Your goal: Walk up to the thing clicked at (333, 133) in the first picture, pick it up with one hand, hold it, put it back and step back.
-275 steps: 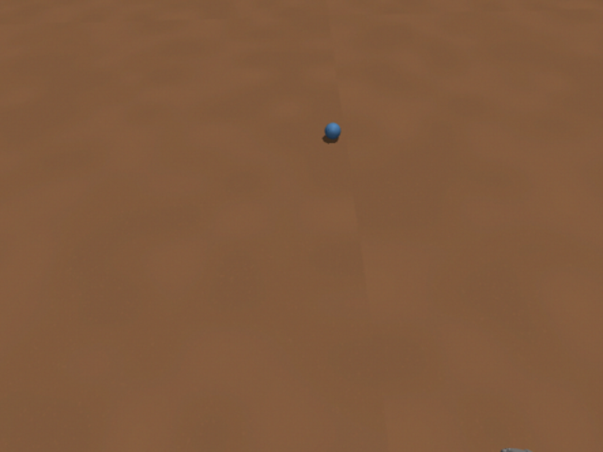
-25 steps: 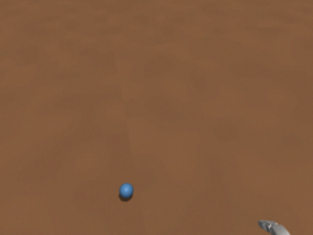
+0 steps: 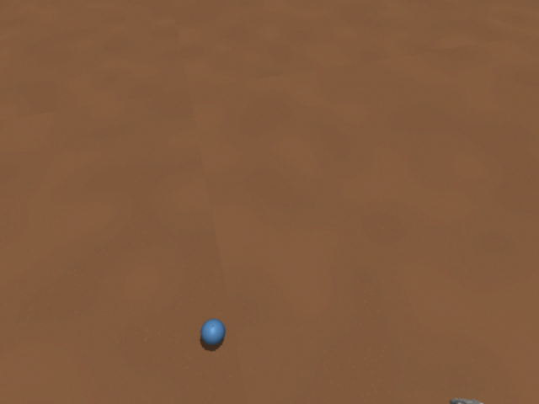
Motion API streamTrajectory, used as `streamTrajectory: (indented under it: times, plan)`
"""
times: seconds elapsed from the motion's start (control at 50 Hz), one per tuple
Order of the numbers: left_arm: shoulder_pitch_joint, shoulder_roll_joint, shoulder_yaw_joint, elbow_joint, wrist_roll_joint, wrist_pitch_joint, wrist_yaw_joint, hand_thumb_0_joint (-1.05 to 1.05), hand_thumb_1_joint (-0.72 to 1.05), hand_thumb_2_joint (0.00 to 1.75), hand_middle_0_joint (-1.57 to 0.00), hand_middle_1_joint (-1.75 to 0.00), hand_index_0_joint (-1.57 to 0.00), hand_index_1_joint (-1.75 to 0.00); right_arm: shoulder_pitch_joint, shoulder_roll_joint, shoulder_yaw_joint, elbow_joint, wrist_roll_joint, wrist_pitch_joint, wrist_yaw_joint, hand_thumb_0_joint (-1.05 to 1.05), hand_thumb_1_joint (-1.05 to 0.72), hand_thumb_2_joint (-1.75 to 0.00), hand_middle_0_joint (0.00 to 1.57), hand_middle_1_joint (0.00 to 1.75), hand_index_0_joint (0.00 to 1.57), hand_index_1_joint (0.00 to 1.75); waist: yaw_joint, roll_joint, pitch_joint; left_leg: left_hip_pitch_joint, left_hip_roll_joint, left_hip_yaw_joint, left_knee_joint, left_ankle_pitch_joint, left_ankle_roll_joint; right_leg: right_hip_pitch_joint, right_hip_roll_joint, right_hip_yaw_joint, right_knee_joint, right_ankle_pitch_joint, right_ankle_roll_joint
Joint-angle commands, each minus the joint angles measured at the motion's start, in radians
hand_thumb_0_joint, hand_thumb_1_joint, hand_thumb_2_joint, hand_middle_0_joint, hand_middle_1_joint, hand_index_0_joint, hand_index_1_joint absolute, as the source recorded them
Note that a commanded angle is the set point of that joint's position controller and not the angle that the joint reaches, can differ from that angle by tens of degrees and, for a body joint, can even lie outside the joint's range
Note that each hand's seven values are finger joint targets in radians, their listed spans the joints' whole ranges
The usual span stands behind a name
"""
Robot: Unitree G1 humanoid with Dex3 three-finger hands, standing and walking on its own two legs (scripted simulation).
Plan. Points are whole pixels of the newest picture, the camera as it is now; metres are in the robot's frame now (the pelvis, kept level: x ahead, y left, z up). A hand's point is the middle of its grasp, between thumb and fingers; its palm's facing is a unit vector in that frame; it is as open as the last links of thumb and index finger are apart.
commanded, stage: walk up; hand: left
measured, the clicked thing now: (213, 331) +0.46 +0.22 -0.74
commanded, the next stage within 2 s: stand in 0.04 s
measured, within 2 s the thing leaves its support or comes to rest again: neither
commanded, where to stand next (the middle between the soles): +0.09 +0.01 m, yaw -1 degrees
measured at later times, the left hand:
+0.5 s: hand out of the picture +0.10 +0.25 -0.16, palm faces -0.03 -0.94 -0.34, open 7.3 cm
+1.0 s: hand out of the picture +0.11 +0.25 -0.15, palm faces -0.03 -0.94 -0.34, open 7.3 cm
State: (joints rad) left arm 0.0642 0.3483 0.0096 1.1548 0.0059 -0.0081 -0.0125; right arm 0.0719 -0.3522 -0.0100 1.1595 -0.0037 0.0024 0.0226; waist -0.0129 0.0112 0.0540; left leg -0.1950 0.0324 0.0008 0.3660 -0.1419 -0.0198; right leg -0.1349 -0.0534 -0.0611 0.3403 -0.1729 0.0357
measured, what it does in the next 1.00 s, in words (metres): stands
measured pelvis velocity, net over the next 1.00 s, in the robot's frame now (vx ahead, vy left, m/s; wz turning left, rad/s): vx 0.02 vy -0.01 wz -0.01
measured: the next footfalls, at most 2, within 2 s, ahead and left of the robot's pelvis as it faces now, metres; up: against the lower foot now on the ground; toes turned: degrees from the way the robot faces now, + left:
none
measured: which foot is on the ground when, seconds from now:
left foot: down 0.00-1.00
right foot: down 0.00-1.00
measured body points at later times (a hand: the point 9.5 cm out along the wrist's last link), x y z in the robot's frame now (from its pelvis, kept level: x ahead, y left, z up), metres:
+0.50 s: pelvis +0.02 -0.01 +0.00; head +0.03 -0.01 +0.45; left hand +0.10 +0.30 -0.13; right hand +0.10 -0.31 -0.13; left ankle +0.04 +0.13 -0.75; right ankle +0.01 -0.14 -0.75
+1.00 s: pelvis +0.02 -0.01 +0.00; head +0.03 -0.01 +0.45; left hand +0.11 +0.30 -0.13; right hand +0.10 -0.31 -0.13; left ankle +0.04 +0.13 -0.75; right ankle +0.01 -0.14 -0.75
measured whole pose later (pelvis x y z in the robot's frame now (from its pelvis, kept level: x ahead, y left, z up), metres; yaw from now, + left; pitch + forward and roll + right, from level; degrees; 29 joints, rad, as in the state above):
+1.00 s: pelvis +0.02 -0.01 +0.00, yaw +0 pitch -2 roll +0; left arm 0.10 0.35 0.00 1.14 0.01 0.00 -0.01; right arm 0.09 -0.35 0.00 1.14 -0.01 -0.01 0.01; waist -0.01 0.01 0.04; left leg -0.14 0.04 0.01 0.32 -0.16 -0.03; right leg -0.08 -0.05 -0.06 0.31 -0.20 0.03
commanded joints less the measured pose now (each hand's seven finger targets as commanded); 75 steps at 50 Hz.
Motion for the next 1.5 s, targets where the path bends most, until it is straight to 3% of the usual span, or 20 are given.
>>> streamTrajectory:
  times: [0.0, 0.02, 0.06, 0.14, 0.22, 0.38, 0.46, 0.62, 0.82, 0.9, 0.98, 1.02, 1.14, 1.34, 1.48]
  plan:
    - [-0.042, 0.213, 0.042, -0.056, 0.001, -0.022, 0.017, 0.00, 0.90, 0.90, -0.20, -0.30, -0.20, -0.30, -0.056, -0.210, -0.036, -0.058, 0.003, -0.019, -0.016, 0.00, -0.90, -0.90, 0.20, 0.30, 0.20, 0.30, 0.007, -0.008, -0.094, 0.028, 0.091, -0.091, -0.069, 0.036, 0.034, 0.013, -0.091, 0.090, -0.068, 0.046, -0.042]
    - [-0.019, 0.209, 0.036, -0.047, 0.004, -0.020, 0.016, 0.00, 0.90, 0.90, -0.20, -0.30, -0.20, -0.30, -0.046, -0.204, -0.032, -0.063, -0.008, -0.022, -0.018, 0.00, -0.90, -0.90, 0.20, 0.30, 0.20, 0.30, 0.004, -0.015, -0.100, 0.043, 0.101, -0.099, -0.095, -0.028, 0.027, -0.004, -0.088, 0.089, -0.074, -0.042, -0.039]
    - [-0.022, 0.210, 0.038, -0.051, 0.008, -0.016, 0.014, 0.00, 0.90, 0.90, -0.20, -0.30, -0.20, -0.30, -0.048, -0.219, -0.036, -0.063, -0.010, -0.022, -0.020, 0.00, -0.90, -0.90, 0.20, 0.30, 0.20, 0.30, 0.005, 0.010, -0.078, 0.005, 0.101, -0.111, -0.112, -0.118, 0.028, -0.003, -0.084, 0.090, -0.071, -0.071, -0.042]
    - [-0.014, 0.209, 0.036, -0.056, 0.009, -0.021, 0.013, 0.00, 0.90, 0.90, -0.20, -0.30, -0.20, -0.30, -0.051, -0.215, -0.036, -0.071, -0.008, -0.027, -0.020, 0.00, -0.90, -0.90, 0.20, 0.30, 0.20, 0.30, 0.007, 0.002, -0.076, 0.010, 0.099, -0.102, -0.098, -0.060, 0.031, -0.001, -0.093, 0.097, -0.080, -0.032, -0.041]
    - [-0.022, 0.218, 0.037, -0.064, 0.005, -0.029, 0.016, 0.00, 0.90, 0.90, -0.20, -0.30, -0.20, -0.30, -0.042, -0.211, -0.036, -0.072, -0.009, -0.033, -0.021, 0.00, -0.90, -0.90, 0.20, 0.30, 0.20, 0.30, 0.002, -0.013, -0.105, 0.056, 0.101, -0.089, -0.065, 0.099, 0.030, 0.014, -0.099, 0.095, -0.077, 0.058, -0.038]
    - [-0.005, 0.217, 0.037, -0.062, 0.004, -0.025, 0.017, 0.00, 0.90, 0.90, -0.20, -0.30, -0.20, -0.30, -0.041, -0.210, -0.031, -0.069, -0.005, -0.031, -0.024, 0.00, -0.90, -0.90, 0.20, 0.30, 0.20, 0.30, 0.006, -0.010, -0.109, 0.066, 0.106, -0.082, -0.069, 0.130, 0.028, 0.046, -0.097, 0.083, -0.070, 0.093, -0.038]
    - [0.002, 0.216, 0.040, -0.062, 0.006, -0.024, 0.018, 0.00, 0.90, 0.90, -0.20, -0.30, -0.20, -0.30, -0.044, -0.211, -0.030, -0.072, -0.004, -0.032, -0.027, 0.00, -0.90, -0.90, 0.20, 0.30, 0.20, 0.30, 0.011, -0.013, -0.123, 0.096, 0.113, -0.076, -0.055, 0.192, 0.030, 0.056, -0.101, 0.083, -0.064, 0.152, -0.040]
    - [0.000, 0.215, 0.040, -0.062, 0.005, -0.019, 0.017, 0.00, 0.90, 0.90, -0.20, -0.30, -0.20, -0.30, -0.046, -0.215, -0.026, -0.073, -0.005, -0.031, -0.029, 0.00, -0.90, -0.90, 0.20, 0.30, 0.20, 0.30, 0.013, 0.011, -0.095, 0.077, 0.107, -0.073, -0.079, 0.143, 0.024, 0.055, -0.097, 0.083, -0.078, 0.109, -0.037]
    - [-0.005, 0.216, 0.038, -0.069, 0.006, -0.021, 0.018, 0.00, 0.90, 0.90, -0.20, -0.30, -0.20, -0.30, -0.041, -0.211, -0.026, -0.078, -0.005, -0.034, -0.030, 0.00, -0.90, -0.90, 0.20, 0.30, 0.20, 0.30, 0.013, -0.009, -0.107, 0.092, 0.113, -0.069, -0.072, 0.204, 0.027, 0.073, -0.102, 0.081, -0.075, 0.159, -0.038]
    - [-0.006, 0.214, 0.037, -0.066, 0.006, -0.016, 0.016, 0.00, 0.90, 0.90, -0.20, -0.30, -0.20, -0.30, -0.034, -0.214, -0.026, -0.071, -0.004, -0.031, -0.030, 0.00, -0.90, -0.90, 0.20, 0.30, 0.20, 0.30, 0.010, 0.002, -0.069, 0.064, 0.103, -0.074, -0.102, 0.066, 0.021, 0.043, -0.094, 0.082, -0.086, 0.051, -0.040]
    - [0.000, 0.217, 0.036, -0.074, 0.008, -0.021, 0.019, 0.00, 0.90, 0.90, -0.20, -0.30, -0.20, -0.30, -0.041, -0.214, -0.030, -0.075, -0.006, -0.032, -0.027, 0.00, -0.90, -0.90, 0.20, 0.30, 0.20, 0.30, 0.014, -0.016, -0.102, 0.101, 0.113, -0.076, -0.084, 0.141, 0.027, 0.042, -0.098, 0.081, -0.081, 0.088, -0.040]
    - [0.004, 0.212, 0.033, -0.072, 0.006, -0.022, 0.019, 0.00, 0.90, 0.90, -0.20, -0.30, -0.20, -0.30, -0.039, -0.217, -0.030, -0.073, -0.004, -0.030, -0.028, 0.00, -0.90, -0.90, 0.20, 0.30, 0.20, 0.30, 0.011, -0.006, -0.083, 0.091, 0.105, -0.070, -0.078, 0.113, 0.025, 0.033, -0.099, 0.086, -0.093, 0.080, -0.038]
    - [0.007, 0.217, 0.033, -0.074, 0.005, -0.022, 0.020, 0.00, 0.90, 0.90, -0.20, -0.30, -0.20, -0.30, -0.037, -0.211, -0.028, -0.072, -0.004, -0.031, -0.027, 0.00, -0.90, -0.90, 0.20, 0.30, 0.20, 0.30, 0.011, -0.009, -0.097, 0.100, 0.109, -0.071, -0.078, 0.164, 0.025, 0.049, -0.099, 0.084, -0.080, 0.129, -0.041]
    - [0.017, 0.223, 0.035, -0.074, 0.006, -0.020, 0.020, 0.00, 0.90, 0.90, -0.20, -0.30, -0.20, -0.30, -0.021, -0.209, -0.026, -0.070, -0.005, -0.029, -0.028, 0.00, -0.90, -0.90, 0.20, 0.30, 0.20, 0.30, 0.011, -0.011, -0.072, 0.086, 0.106, -0.071, -0.090, 0.112, 0.023, 0.036, -0.095, 0.084, -0.086, 0.079, -0.042]
    - [0.015, 0.220, 0.035, -0.080, 0.006, -0.020, 0.019, 0.00, 0.90, 0.90, -0.20, -0.30, -0.20, -0.30, -0.015, -0.215, -0.028, -0.074, -0.007, -0.031, -0.029, 0.00, -0.90, -0.90, 0.20, 0.30, 0.20, 0.30, 0.013, -0.002, -0.087, 0.085, 0.108, -0.066, -0.082, 0.133, 0.028, 0.055, -0.101, 0.090, -0.087, 0.104, -0.045]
